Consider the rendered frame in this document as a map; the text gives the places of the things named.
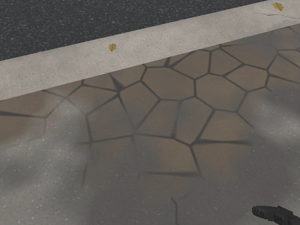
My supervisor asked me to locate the right robot hand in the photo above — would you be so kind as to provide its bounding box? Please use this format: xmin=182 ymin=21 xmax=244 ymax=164
xmin=252 ymin=205 xmax=300 ymax=225

